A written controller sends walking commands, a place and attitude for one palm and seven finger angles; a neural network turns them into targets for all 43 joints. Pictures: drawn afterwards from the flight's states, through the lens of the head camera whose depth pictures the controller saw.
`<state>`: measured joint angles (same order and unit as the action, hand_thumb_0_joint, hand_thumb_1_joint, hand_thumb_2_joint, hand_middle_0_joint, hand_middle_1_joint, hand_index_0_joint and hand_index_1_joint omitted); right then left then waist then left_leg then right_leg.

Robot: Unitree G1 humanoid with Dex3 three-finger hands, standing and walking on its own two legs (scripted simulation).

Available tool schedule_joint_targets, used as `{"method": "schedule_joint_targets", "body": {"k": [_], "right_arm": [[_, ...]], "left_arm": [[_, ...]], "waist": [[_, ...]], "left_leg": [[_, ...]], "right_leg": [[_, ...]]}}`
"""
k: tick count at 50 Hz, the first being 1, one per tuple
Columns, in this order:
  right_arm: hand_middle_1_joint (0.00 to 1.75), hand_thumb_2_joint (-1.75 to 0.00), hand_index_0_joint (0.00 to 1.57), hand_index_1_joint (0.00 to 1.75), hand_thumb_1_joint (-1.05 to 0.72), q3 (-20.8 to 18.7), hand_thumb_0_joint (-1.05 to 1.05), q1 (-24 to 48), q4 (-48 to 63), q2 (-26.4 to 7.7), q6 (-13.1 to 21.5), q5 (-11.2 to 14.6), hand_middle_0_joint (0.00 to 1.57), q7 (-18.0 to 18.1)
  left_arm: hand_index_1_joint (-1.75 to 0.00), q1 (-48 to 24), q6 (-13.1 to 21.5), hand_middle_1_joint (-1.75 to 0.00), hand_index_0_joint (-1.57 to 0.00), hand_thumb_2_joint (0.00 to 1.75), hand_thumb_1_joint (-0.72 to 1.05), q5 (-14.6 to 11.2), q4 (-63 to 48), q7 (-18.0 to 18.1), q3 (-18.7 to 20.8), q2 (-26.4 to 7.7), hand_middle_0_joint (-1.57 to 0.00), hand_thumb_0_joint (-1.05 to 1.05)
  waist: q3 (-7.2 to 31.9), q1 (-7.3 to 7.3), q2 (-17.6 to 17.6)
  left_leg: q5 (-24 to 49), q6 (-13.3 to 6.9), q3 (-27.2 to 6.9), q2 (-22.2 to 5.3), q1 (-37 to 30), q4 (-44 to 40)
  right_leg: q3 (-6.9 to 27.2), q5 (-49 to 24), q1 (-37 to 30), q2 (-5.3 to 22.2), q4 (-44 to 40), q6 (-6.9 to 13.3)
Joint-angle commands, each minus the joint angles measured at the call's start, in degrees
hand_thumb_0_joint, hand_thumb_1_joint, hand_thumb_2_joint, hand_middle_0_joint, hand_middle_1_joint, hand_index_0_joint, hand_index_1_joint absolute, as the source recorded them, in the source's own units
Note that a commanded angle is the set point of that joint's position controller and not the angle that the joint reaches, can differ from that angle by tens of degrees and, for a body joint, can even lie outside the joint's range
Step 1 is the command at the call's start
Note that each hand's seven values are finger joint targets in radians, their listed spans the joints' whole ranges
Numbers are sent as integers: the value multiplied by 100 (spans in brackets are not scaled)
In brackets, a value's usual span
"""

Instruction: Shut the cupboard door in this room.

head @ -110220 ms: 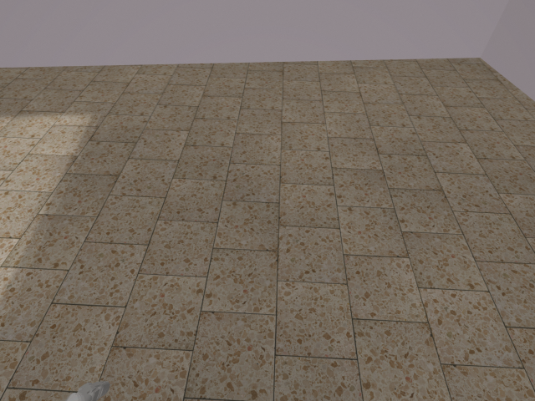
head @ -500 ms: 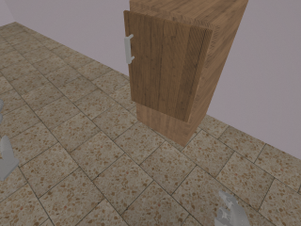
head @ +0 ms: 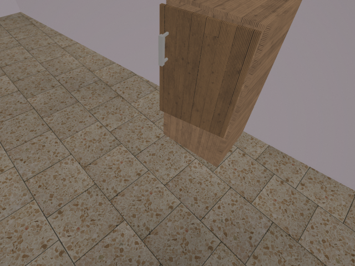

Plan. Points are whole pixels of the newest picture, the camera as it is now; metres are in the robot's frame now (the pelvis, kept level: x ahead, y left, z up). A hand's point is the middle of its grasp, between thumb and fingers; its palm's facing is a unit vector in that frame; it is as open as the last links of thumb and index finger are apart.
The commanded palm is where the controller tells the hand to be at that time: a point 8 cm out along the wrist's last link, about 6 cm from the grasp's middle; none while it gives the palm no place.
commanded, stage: let the arm hang, fingers relaxed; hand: left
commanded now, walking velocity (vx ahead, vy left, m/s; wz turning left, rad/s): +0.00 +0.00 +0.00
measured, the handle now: (163, 49) +0.99 +0.09 -0.02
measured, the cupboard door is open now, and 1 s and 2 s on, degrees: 8 8 8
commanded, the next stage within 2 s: look to check the result in 0.78 s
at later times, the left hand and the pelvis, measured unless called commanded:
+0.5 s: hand out of the picture -0.03 +0.18 -0.17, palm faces +0.01 -0.98 -0.21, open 7.3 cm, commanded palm none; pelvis +0.00 +0.00 +0.01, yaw -1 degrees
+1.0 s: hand out of the picture +0.00 +0.15 -0.17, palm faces +0.03 -0.99 -0.17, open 7.3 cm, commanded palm none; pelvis +0.03 -0.01 +0.01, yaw -1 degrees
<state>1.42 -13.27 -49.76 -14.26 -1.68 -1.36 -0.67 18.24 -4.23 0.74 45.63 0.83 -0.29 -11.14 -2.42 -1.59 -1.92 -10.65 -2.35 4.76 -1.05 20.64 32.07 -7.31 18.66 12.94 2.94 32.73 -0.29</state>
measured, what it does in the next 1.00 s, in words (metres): stands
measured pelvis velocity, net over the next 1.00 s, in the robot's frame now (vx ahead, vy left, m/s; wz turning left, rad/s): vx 0.03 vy -0.01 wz -0.02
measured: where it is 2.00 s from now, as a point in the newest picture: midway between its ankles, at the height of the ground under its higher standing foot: outside the picture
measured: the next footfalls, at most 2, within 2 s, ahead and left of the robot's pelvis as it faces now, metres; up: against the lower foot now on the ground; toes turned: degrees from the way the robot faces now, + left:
none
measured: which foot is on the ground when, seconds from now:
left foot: down 0.00-1.00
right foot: down 0.00-1.00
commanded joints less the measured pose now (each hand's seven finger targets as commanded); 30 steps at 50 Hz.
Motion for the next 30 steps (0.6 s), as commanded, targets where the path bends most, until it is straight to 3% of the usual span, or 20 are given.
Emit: {"method": "schedule_joint_targets", "body": {"k": [1,3,7,9,13,18,24,30], "right_arm": [[30,-90,20,30,-90,-247,0,32,31,-575,108,-26,20,112],[30,-90,20,30,-90,-284,0,-29,-141,-594,86,-8,20,147],[30,-90,20,30,-90,-355,0,-294,-479,-553,102,37,20,208],[30,-90,20,30,-90,-376,0,-450,-615,-527,109,70,20,220],[30,-90,20,30,-90,-369,0,-724,-941,-336,63,63,20,229],[30,-90,20,30,-90,-337,0,-854,-1185,-147,59,53,20,228],[30,-90,20,30,-90,-312,0,-760,-1290,-71,101,54,20,244],[30,-90,20,30,-90,-276,0,-802,-1354,131,158,47,20,249]], "left_arm": [[-30,241,313,-30,-20,90,90,34,199,-3,270,-819,-20,0],[-30,468,307,-30,-20,90,90,28,576,-13,251,-806,-20,0],[-30,621,370,-30,-20,90,90,38,1133,-5,219,-695,-20,0],[-30,630,416,-30,-20,90,90,41,1317,7,221,-711,-20,0],[-30,528,422,-30,-20,90,90,33,1581,42,195,-609,-20,0],[-30,520,409,-30,-20,90,90,29,1745,76,187,-514,-20,0],[-30,686,375,-30,-20,90,90,35,1840,95,193,-417,-20,0],[-30,626,419,-30,-20,90,90,21,1838,111,189,-274,-20,0]], "waist": [[234,157,1373],[199,215,1679],[127,185,999],[67,148,459],[-261,18,-200],[-437,-1,-182],[-600,154,359],[-355,168,219]], "left_leg": [[-1229,25,-1006,-506,-170,-1367],[-1763,8,-1124,-536,-29,-1685],[-1552,-16,-1083,-578,-257,-1687],[-1186,-13,-987,-538,-453,-1509],[-886,16,-761,-459,-862,-1177],[-723,15,-683,-458,-903,-1116],[-1124,1,-887,-540,-372,-1654],[-466,44,-719,-468,-505,-1527]], "right_leg": [[655,354,-1,251,-912,285],[568,245,-197,142,-861,283],[597,84,-205,177,-1135,315],[673,122,-64,266,-1341,342],[790,841,659,424,-1671,375],[811,948,870,424,-1666,367],[667,410,356,247,-1381,263],[648,-101,39,331,-1389,252]]}}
